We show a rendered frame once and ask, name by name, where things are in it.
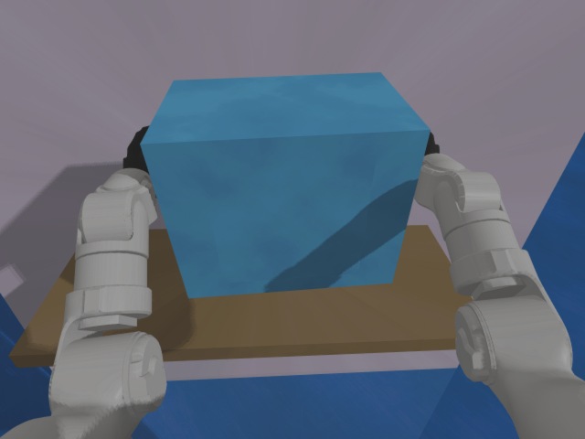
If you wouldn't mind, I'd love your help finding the right robot hand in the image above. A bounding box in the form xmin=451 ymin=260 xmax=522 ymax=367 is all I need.
xmin=425 ymin=132 xmax=440 ymax=155

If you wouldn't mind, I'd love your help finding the robot left forearm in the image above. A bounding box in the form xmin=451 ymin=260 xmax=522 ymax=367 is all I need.
xmin=48 ymin=168 xmax=158 ymax=413

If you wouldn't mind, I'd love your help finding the table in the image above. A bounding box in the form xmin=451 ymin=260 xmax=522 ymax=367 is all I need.
xmin=8 ymin=225 xmax=473 ymax=439

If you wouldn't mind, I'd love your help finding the robot right forearm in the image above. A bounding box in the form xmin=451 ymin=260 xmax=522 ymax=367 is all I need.
xmin=414 ymin=154 xmax=573 ymax=367

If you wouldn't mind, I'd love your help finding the robot right upper arm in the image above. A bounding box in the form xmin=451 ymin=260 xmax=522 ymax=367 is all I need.
xmin=455 ymin=295 xmax=585 ymax=439

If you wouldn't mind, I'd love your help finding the left robot hand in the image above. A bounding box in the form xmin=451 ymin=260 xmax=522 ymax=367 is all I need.
xmin=123 ymin=125 xmax=156 ymax=196

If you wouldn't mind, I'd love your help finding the carton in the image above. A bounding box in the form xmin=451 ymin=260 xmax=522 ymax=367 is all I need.
xmin=140 ymin=72 xmax=431 ymax=298

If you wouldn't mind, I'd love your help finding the robot left upper arm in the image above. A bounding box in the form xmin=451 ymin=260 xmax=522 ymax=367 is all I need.
xmin=0 ymin=331 xmax=166 ymax=439

